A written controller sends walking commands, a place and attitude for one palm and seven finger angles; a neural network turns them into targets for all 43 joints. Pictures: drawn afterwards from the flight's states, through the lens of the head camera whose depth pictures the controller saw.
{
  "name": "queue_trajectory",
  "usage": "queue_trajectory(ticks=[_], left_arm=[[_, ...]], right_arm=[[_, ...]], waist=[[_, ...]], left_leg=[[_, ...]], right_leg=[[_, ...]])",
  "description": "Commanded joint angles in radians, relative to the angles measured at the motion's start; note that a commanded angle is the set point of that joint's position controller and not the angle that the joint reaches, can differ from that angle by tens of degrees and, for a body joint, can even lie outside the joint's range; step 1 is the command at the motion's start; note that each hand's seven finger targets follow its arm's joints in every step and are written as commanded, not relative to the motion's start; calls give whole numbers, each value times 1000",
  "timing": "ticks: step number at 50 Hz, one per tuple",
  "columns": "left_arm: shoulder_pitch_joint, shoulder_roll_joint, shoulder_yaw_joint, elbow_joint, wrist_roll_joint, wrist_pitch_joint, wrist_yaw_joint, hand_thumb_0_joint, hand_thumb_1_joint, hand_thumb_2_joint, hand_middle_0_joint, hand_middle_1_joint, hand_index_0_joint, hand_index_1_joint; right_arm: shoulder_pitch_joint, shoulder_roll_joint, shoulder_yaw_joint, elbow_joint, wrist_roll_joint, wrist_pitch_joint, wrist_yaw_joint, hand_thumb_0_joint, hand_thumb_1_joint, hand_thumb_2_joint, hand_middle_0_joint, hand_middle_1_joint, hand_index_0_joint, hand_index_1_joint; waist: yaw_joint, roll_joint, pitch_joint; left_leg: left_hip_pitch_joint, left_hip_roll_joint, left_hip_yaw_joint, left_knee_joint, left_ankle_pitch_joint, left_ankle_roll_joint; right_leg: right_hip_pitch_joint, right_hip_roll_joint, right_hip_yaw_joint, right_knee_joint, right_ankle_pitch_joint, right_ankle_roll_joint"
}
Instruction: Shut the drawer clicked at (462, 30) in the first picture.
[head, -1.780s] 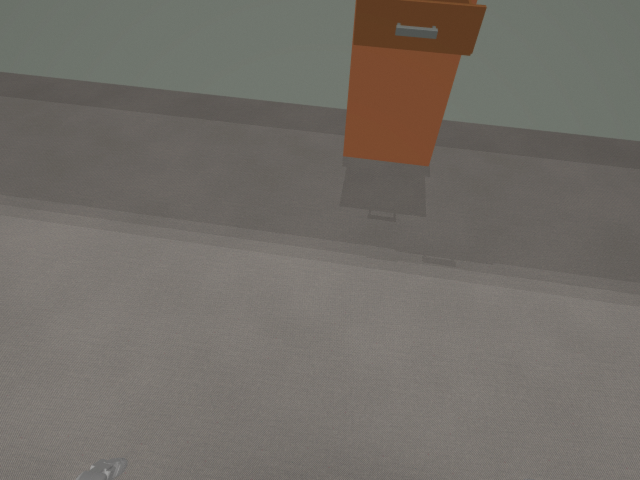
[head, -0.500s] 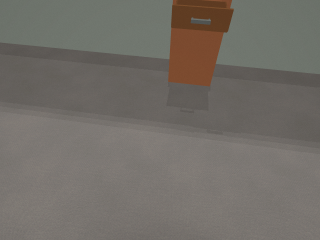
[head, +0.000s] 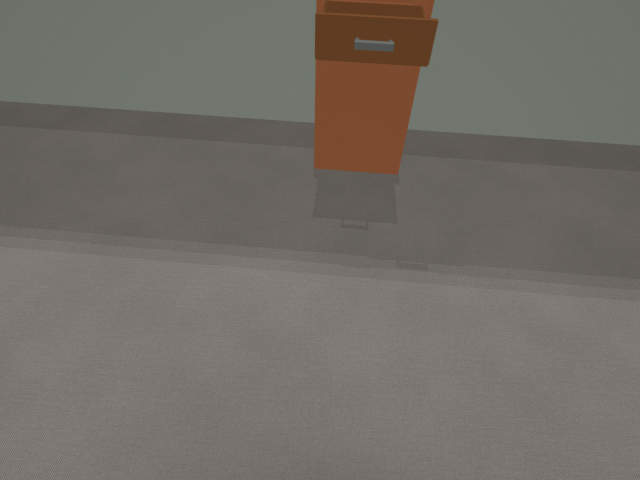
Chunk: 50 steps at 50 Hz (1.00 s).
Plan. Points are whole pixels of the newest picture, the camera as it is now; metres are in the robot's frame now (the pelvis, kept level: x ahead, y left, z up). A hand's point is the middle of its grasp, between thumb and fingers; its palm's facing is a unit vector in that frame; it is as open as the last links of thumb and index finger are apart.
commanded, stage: walk to a spot facing it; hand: left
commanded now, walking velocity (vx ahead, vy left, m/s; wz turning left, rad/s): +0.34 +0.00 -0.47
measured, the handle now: (373, 43) +1.40 -0.08 +0.00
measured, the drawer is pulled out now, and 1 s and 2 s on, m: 0.30 0.30 0.30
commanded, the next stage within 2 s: turn to face it in 1.78 s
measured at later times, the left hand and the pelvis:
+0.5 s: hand out of the picture +0.12 +0.19 -0.18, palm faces -0.07 -0.99 -0.15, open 7.4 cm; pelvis +0.18 +0.01 -0.01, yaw -11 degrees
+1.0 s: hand (304, 267) +0.56 +0.07 -0.16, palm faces -0.42 -0.88 -0.21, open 7.4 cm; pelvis +0.37 -0.04 -0.01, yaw -22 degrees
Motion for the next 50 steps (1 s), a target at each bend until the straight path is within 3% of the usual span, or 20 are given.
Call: queue_trajectory(ticks=[1, 4, 5, 6, 8, 10, 14, 21, 23, 24, 25, 26, 29, 33, 44, 46, 47, 48, 49, 50], left_arm=[[-81, 65, 40, -129, -4, -41, -13, 0, 900, 900, -200, -300, -200, -300], [176, 57, 56, -47, 2, -63, -10, 0, 900, 900, -200, -300, -200, -300], [329, 184, 85, -1, 7, -81, 10, 0, 900, 900, -200, -300, -200, -300], [392, 192, 78, 12, -17, -87, 28, 0, 900, 900, -200, -300, -200, -300], [300, 128, 63, -3, -6, -84, 37, 0, 900, 900, -200, -300, -200, -300], [215, 80, 51, -27, 0, -90, 40, 0, 900, 900, -200, -300, -200, -300], [177, 66, 52, -23, 0, -103, 39, 0, 900, 900, -200, -300, -200, -300], [172, 79, 67, -2, 2, -97, 41, 0, 900, 900, -200, -300, -200, -300], [146, 72, 73, -6, -6, -96, 40, 0, 900, 900, -200, -300, -200, -300], [159, 43, 72, -8, -12, -96, 35, 0, 900, 900, -200, -300, -200, -300], [223, -19, 70, -23, -22, -90, 23, 0, 900, 900, -200, -300, -200, -300], [150, -20, 59, -62, -16, -99, 20, 0, 900, 900, -200, -300, -200, -300], [21, -22, 64, -65, 3, -78, 6, 0, 900, 900, -200, -300, -200, -300], [67, -63, 61, -59, 10, -34, -8, 0, 900, 900, -200, -300, -200, -300], [-205, -46, 52, -153, 7, -46, -19, 0, 900, 900, -200, -300, -200, -300], [-136, -22, 56, -120, 9, -59, -14, 0, 900, 900, -200, -300, -200, -300], [-2, 8, 66, -75, 12, -69, -8, 0, 900, 900, -200, -300, -200, -300], [155, 102, 90, -30, 13, -83, 3, 0, 900, 900, -200, -300, -200, -300], [262, 218, 113, -2, -4, -87, 14, 0, 900, 900, -200, -300, -200, -300], [235, 227, 117, 0, -16, -85, 21, 0, 900, 900, -200, -300, -200, -300]], right_arm=[[74, -206, -64, -51, 7, -30, -19, 0, -900, -900, 200, 300, 200, 300], [2, -144, -51, -67, 6, -34, -18, 0, -900, -900, 200, 300, 200, 300], [-37, -59, -32, -123, 18, -42, -9, 0, -900, -900, 200, 300, 200, 300], [-122, -93, -32, -165, 12, -52, -8, 0, -900, -900, 200, 300, 200, 300], [-175, -60, -37, -162, 9, -54, -7, 0, -900, -900, 200, 300, 200, 300], [-119, -33, -41, -134, 2, -41, 0, 0, -900, -900, 200, 300, 200, 300], [-91, 3, -49, -140, 9, -24, 16, 0, -900, -900, 200, 300, 200, 300], [-152, 15, -48, -184, 15, -51, 24, 0, -900, -900, 200, 300, 200, 300], [13, -20, -57, -132, 9, -62, 5, 0, -900, -900, 200, 300, 200, 300], [174, -89, -73, -85, 2, -68, -12, 0, -900, -900, 200, 300, 200, 300], [297, -210, -99, -58, -13, -71, -20, 0, -900, -900, 200, 300, 200, 300], [326, -223, -93, -61, -1, -55, -20, 0, -900, -900, 200, 300, 200, 300], [115, -38, -54, -87, -2, -67, -22, 0, -900, -900, 200, 300, 200, 300], [81, -5, -47, -71, 2, -84, -25, 0, -900, -900, 200, 300, 200, 300], [206, -71, -64, -5, -11, -67, -14, 0, -900, -900, 200, 300, 200, 300], [226, -67, -59, 8, -8, -58, -13, 0, -900, -900, 200, 300, 200, 300], [216, -62, -54, 8, -2, -58, -11, 0, -900, -900, 200, 300, 200, 300], [206, -32, -48, -9, 11, -62, 0, 0, -900, -900, 200, 300, 200, 300], [181, 19, -34, -59, 17, -68, -1, 0, -900, -900, 200, 300, 200, 300], [109, -20, -44, -64, 19, -67, -4, 0, -900, -900, 200, 300, 200, 300]], waist=[[-45, 172, 123], [85, -3, 52], [126, -382, 15], [144, -262, 28], [95, -73, 128], [32, -16, 114], [-6, -79, 115], [13, -128, 88], [-64, -69, 20], [-122, 36, -97], [-134, 325, -226], [-136, 262, -172], [-65, 156, 95], [10, 136, 82], [-53, 122, 108], [-15, 65, 62], [51, 35, -6], [119, -99, -118], [126, -284, -185], [135, -218, -188]], left_leg=[[52, 330, -282, -253, -117, 184], [-186, 169, -6, 187, 85, 64], [-512, 15, 122, 542, -156, -7], [-600, 20, -6, 646, -254, -3], [-642, 80, -65, 706, -138, -9], [-564, 92, -53, 645, -47, -27], [-485, 84, -24, 503, 90, -41], [-282, 31, 23, 160, 110, -12], [-14, -6, 35, 21, 160, 3], [243, 78, -48, -7, 163, 26], [444, 380, -440, -96, 128, 121], [355, 464, -598, -217, 76, 182], [-12, 381, -382, -323, -124, 153], [-136, 289, -94, -338, 39, 121], [88, 304, 60, -262, 272, 125], [67, 270, 101, -103, 452, 96], [1, 224, 152, 88, 533, 61], [-202, 164, 205, 372, 354, 18], [-478, 29, 150, 667, -238, -21], [-535, 67, 15, 790, -235, -2]], right_leg=[[-277, -56, -85, 162, -110, 10], [162, -62, -58, -150, 62, -22], [369, -343, 420, -326, 106, -133], [366, -421, 581, -367, 246, -215], [260, -384, 488, -349, 252, -255], [167, -326, 343, -358, 261, -216], [75, -253, 205, -406, 245, -177], [121, -220, 142, -323, 385, -124], [67, -159, 96, -119, 528, -91], [-37, -116, 63, 102, 470, -64], [-257, 21, -72, 451, -5, -14], [-337, 18, -34, 634, -183, -19], [-415, -119, -25, 743, 16, -10], [-316, -147, -60, 606, 121, 13], [-234, -115, -187, 48, 155, 14], [-47, -53, -240, -53, 161, -9], [157, -40, -234, -94, 188, -34], [404, -228, -11, -142, 115, -101], [572, -472, 416, -254, 235, -218], [519, -484, 439, -300, 216, -241]])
